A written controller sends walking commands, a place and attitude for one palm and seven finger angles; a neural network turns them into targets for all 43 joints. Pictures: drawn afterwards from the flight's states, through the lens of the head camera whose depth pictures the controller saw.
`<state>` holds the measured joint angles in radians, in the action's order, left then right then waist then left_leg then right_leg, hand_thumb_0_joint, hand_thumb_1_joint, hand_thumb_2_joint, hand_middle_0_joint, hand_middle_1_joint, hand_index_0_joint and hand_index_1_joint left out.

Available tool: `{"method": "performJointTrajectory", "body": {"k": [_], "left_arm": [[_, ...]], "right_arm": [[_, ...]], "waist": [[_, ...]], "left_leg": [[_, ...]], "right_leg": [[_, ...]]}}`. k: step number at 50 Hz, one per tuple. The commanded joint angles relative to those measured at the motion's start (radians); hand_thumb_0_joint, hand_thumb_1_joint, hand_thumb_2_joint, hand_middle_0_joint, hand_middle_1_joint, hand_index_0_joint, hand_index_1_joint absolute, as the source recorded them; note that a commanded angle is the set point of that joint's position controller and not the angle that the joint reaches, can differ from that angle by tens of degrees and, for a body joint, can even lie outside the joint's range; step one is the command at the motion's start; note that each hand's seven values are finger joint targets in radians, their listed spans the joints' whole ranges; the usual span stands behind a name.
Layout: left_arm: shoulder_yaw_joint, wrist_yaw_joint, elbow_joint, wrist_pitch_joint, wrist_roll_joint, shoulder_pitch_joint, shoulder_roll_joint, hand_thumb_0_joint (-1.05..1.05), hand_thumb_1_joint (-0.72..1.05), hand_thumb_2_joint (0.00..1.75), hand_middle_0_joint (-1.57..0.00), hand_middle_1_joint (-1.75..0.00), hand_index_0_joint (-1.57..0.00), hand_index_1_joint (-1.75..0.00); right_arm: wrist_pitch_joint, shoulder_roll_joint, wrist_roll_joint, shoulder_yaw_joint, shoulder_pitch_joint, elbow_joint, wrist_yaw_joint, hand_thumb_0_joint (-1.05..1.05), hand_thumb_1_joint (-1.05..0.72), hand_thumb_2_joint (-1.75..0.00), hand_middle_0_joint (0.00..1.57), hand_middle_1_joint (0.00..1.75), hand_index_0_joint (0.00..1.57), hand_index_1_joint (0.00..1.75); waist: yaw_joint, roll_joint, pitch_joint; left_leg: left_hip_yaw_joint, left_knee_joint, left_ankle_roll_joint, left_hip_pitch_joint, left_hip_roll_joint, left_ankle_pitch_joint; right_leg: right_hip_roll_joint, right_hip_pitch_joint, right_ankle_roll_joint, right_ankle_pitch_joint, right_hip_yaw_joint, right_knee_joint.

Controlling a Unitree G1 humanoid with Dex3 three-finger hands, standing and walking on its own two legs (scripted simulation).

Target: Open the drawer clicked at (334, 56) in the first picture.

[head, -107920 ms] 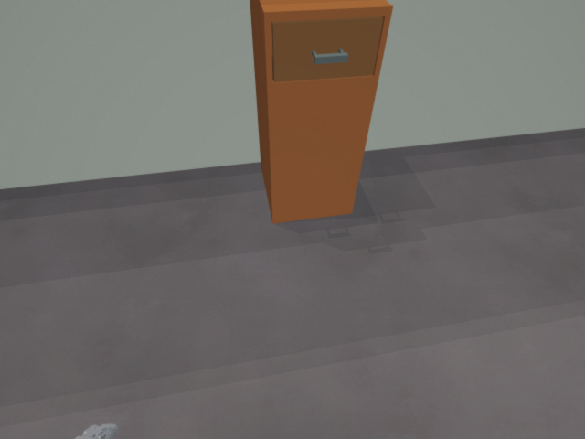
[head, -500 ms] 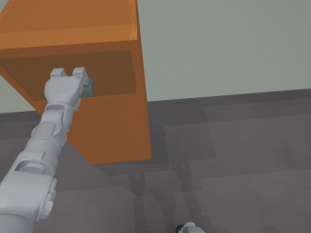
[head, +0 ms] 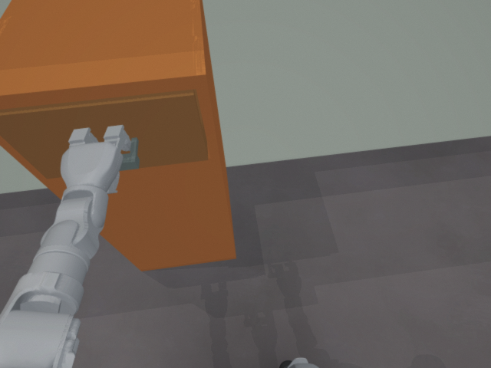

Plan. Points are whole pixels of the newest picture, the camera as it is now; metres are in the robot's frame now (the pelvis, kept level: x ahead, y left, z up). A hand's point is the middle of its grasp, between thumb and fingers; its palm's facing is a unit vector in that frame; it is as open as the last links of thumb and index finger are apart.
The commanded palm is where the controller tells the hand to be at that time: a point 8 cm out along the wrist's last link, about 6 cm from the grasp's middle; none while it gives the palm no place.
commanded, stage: pull the drawer open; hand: left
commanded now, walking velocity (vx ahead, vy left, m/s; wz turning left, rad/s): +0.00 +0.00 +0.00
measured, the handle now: (109, 154) +0.48 +0.26 +0.04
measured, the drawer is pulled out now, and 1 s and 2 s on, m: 0.01 0.10 0.23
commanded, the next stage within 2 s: none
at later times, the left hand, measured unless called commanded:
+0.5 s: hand (107, 185) +0.41 +0.25 +0.03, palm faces -0.02 +0.00 -1.00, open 7.4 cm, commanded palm +0.37 +0.26 +0.07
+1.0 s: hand (103, 231) +0.33 +0.24 +0.02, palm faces +0.03 -0.05 -1.00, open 7.2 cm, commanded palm +0.27 +0.24 +0.07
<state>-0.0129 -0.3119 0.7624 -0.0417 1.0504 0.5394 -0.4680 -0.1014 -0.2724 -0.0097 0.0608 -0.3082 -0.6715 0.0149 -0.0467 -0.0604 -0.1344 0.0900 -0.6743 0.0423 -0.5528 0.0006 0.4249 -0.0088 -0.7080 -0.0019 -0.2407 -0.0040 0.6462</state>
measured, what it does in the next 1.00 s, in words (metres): stands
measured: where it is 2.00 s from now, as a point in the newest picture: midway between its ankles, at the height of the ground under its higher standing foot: outside the picture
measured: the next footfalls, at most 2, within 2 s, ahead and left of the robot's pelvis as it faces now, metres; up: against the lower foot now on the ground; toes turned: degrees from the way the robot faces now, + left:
none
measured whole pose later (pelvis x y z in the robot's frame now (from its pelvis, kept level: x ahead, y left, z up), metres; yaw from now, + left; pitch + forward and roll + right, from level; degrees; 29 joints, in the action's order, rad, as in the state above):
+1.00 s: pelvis +0.01 +0.00 +0.01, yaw +1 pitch +12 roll +0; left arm 0.06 -0.34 0.25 0.08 1.03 0.05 -0.38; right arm -0.07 -0.27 -0.01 0.05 -0.19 -0.64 0.02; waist 0.00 -0.07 -0.11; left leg 0.07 -0.60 0.03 -0.39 0.00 0.42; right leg -0.01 -0.56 -0.01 -0.26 0.01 0.61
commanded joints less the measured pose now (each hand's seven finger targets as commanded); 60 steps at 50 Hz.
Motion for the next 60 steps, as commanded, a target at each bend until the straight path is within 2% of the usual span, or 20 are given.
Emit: {"method": "performJointTrajectory", "body": {"k": [1,4,5,7,11,14,18,21,24,26,29,31,34,41,43,48,53,55,56,60], "left_arm": [[-0.055,-0.016,-0.193,0.034,-0.018,0.07,-0.187,0.0,0.9,0.9,-0.4,-1.35,-0.4,-1.35],[-0.079,-0.02,-0.287,0.057,-0.019,0.016,-0.204,0.0,0.9,0.9,-0.4,-1.35,-0.4,-1.35],[-0.037,-0.018,-0.3,0.069,-0.017,-0.019,-0.155,0.0,0.9,0.9,-0.4,-1.35,-0.4,-1.35],[-0.016,-0.03,-0.208,0.077,0.005,0.286,-0.192,0.0,0.9,0.9,-0.4,-1.35,-0.4,-1.35],[-0.022,-0.031,-0.1,0.08,0.028,0.361,-0.215,0.0,0.9,0.9,-0.4,-1.35,-0.4,-1.35],[-0.023,-0.027,-0.06,0.07,0.027,0.412,-0.22,0.0,0.9,0.9,-0.4,-1.35,-0.4,-1.35],[-0.032,-0.019,0.008,0.049,0.018,0.419,-0.241,0.0,0.9,0.9,-0.4,-1.35,-0.4,-1.35],[-0.028,-0.019,0.023,0.028,0.023,0.444,-0.243,0.0,0.9,0.9,-0.4,-1.35,-0.4,-1.35],[-0.048,-0.015,0.008,0.005,0.014,0.338,-0.233,0.0,0.9,0.9,-0.4,-1.35,-0.4,-1.35],[-0.029,-0.013,-0.02,-0.009,0.01,0.292,-0.202,0.0,0.9,0.9,-0.4,-1.35,-0.4,-1.35],[-0.083,-0.012,-0.102,-0.016,-0.009,0.122,-0.222,0.0,0.9,0.9,-0.4,-1.35,-0.4,-1.35],[-0.053,-0.012,-0.167,-0.012,-0.02,0.056,-0.176,0.0,0.9,0.9,-0.4,-1.35,-0.4,-1.35],[-0.08,-0.017,-0.262,0.007,-0.04,-0.076,-0.177,0.0,0.9,0.9,-0.4,-1.35,-0.4,-1.35],[-0.047,-0.041,-0.525,0.086,-0.05,-0.324,-0.099,0.0,0.9,0.9,-0.4,-1.35,-0.4,-1.35],[-0.054,-0.048,-0.565,0.111,-0.051,-0.347,-0.105,0.0,0.9,0.9,-0.4,-1.35,-0.4,-1.35],[-0.011,-0.051,-0.692,0.157,-0.044,-0.447,-0.053,0.0,0.9,0.9,-0.4,-1.35,-0.4,-1.35],[-0.021,-0.048,-0.783,0.165,-0.038,-0.602,-0.042,0.0,0.9,0.9,-0.4,-1.35,-0.4,-1.35],[0.016,-0.057,-0.725,0.166,-0.001,-0.219,-0.069,0.0,0.9,0.9,-0.4,-1.35,-0.4,-1.35],[0.007,-0.06,-0.653,0.17,0.016,-0.274,-0.059,0.0,0.9,0.9,-0.4,-1.35,-0.4,-1.35],[0.013,-0.047,-0.647,0.166,0.032,-0.21,-0.077,0.0,0.9,0.9,-0.4,-1.35,-0.4,-1.35]], "right_arm": [[0.03,-0.144,-0.003,0.046,-0.008,0.104,0.002,0.0,-0.9,-0.9,0.2,0.3,0.2,0.3],[0.03,-0.142,0.001,0.047,0.012,0.113,0.001,0.0,-0.9,-0.9,0.2,0.3,0.2,0.3],[0.033,-0.135,0.0,0.044,0.019,0.12,0.001,0.0,-0.9,-0.9,0.2,0.3,0.2,0.3],[0.031,-0.152,0.001,0.037,-0.001,0.064,0.016,0.0,-0.9,-0.9,0.2,0.3,0.2,0.3],[0.028,-0.139,0.009,0.035,-0.03,0.047,0.02,0.0,-0.9,-0.9,0.2,0.3,0.2,0.3],[0.022,-0.136,0.016,0.035,-0.031,0.042,0.024,0.0,-0.9,-0.9,0.2,0.3,0.2,0.3],[0.014,-0.13,0.015,0.025,-0.021,0.049,0.032,0.0,-0.9,-0.9,0.2,0.3,0.2,0.3],[0.014,-0.128,0.013,0.022,-0.02,0.06,0.032,0.0,-0.9,-0.9,0.2,0.3,0.2,0.3],[0.017,-0.124,0.013,0.026,-0.015,0.085,0.026,0.0,-0.9,-0.9,0.2,0.3,0.2,0.3],[0.02,-0.12,0.007,0.027,-0.005,0.101,0.024,0.0,-0.9,-0.9,0.2,0.3,0.2,0.3],[0.025,-0.124,0.004,0.033,0.012,0.127,0.015,0.0,-0.9,-0.9,0.2,0.3,0.2,0.3],[0.031,-0.121,-0.004,0.037,0.028,0.138,0.014,0.0,-0.9,-0.9,0.2,0.3,0.2,0.3],[0.04,-0.128,-0.01,0.04,0.057,0.148,0.013,0.0,-0.9,-0.9,0.2,0.3,0.2,0.3],[0.064,-0.124,-0.01,0.04,0.112,0.16,0.007,0.0,-0.9,-0.9,0.2,0.3,0.2,0.3],[0.068,-0.128,-0.009,0.037,0.131,0.16,0.007,0.0,-0.9,-0.9,0.2,0.3,0.2,0.3],[0.076,-0.116,-0.003,0.023,0.184,0.175,0.002,0.0,-0.9,-0.9,0.2,0.3,0.2,0.3],[0.081,-0.094,0.004,0.003,0.239,0.194,0.0,0.0,-0.9,-0.9,0.2,0.3,0.2,0.3],[0.064,-0.106,0.01,-0.001,0.234,0.146,0.017,0.0,-0.9,-0.9,0.2,0.3,0.2,0.3],[0.068,-0.093,0.018,0.002,0.224,0.143,0.023,0.0,-0.9,-0.9,0.2,0.3,0.2,0.3],[0.059,-0.081,0.017,0.0,0.23,0.142,0.027,0.0,-0.9,-0.9,0.2,0.3,0.2,0.3]], "waist": [[0.055,0.058,-0.351],[0.069,0.03,-0.394],[0.065,0.015,-0.374],[-0.014,0.052,-0.258],[0.009,0.014,-0.316],[0.005,0.037,-0.357],[0.009,0.075,-0.325],[0.009,0.053,-0.316],[0.042,0.058,-0.369],[0.046,0.06,-0.347],[0.087,0.066,-0.396],[0.076,0.079,-0.353],[0.087,0.098,-0.341],[0.095,0.03,-0.312],[0.088,0.063,-0.284],[0.094,0.04,-0.26],[0.124,0.053,-0.237],[0.048,0.019,-0.152],[0.077,0.034,-0.161],[0.092,0.004,-0.253]], "left_leg": [[-0.066,0.059,-0.023,0.085,0.0,-0.624],[-0.069,0.061,-0.029,0.123,0.002,-0.703],[-0.069,0.06,-0.031,0.14,0.004,-0.723],[-0.079,0.053,-0.033,0.12,0.005,-0.631],[-0.071,0.046,-0.038,0.121,-0.014,-0.599],[-0.07,0.035,-0.033,0.109,-0.021,-0.597],[-0.062,0.04,-0.024,0.042,-0.033,-0.494],[-0.062,0.042,-0.021,0.023,-0.036,-0.446],[-0.06,0.045,-0.019,0.022,-0.038,-0.45],[-0.056,0.054,-0.017,0.012,-0.033,-0.417],[-0.055,0.061,-0.014,0.008,-0.031,-0.464],[-0.05,0.073,-0.014,0.013,-0.024,-0.449],[-0.05,0.093,-0.015,0.019,-0.021,-0.454],[-0.068,0.104,-0.034,0.145,0.002,-0.61],[-0.072,0.109,-0.038,0.154,0.005,-0.599],[-0.081,0.105,-0.052,0.216,0.009,-0.665],[-0.078,0.104,-0.06,0.231,0.002,-0.689],[-0.087,0.099,-0.063,0.231,0.0,-0.606],[-0.078,0.095,-0.057,0.226,-0.006,-0.596],[-0.074,0.086,-0.069,0.261,-0.019,-0.63]], "right_leg": [[-0.019,0.424,-0.028,0.403,0.023,-0.004],[-0.015,0.465,-0.031,0.454,0.019,-0.001],[-0.013,0.452,-0.029,0.458,0.026,-0.003],[-0.019,0.338,-0.025,0.382,0.04,-0.012],[-0.016,0.347,-0.033,0.359,0.04,0.002],[-0.012,0.375,-0.032,0.389,0.034,0.01],[-0.007,0.395,-0.028,0.371,0.028,0.008],[-0.008,0.381,-0.03,0.332,0.025,0.008],[-0.009,0.425,-0.033,0.338,0.02,0.011],[-0.011,0.42,-0.032,0.313,0.019,0.005],[-0.011,0.493,-0.036,0.367,0.007,0.008],[-0.013,0.483,-0.032,0.36,0.007,-0.006],[-0.012,0.519,-0.033,0.37,0.005,-0.021],[-0.014,0.485,-0.033,0.381,0.024,-0.027],[-0.015,0.478,-0.031,0.375,0.027,-0.033],[-0.012,0.467,-0.033,0.394,0.038,-0.03],[-0.009,0.496,-0.034,0.429,0.038,-0.024],[-0.011,0.388,-0.036,0.352,0.04,-0.036],[-0.012,0.402,-0.039,0.336,0.044,-0.035],[-0.009,0.444,-0.044,0.379,0.038,-0.025]]}}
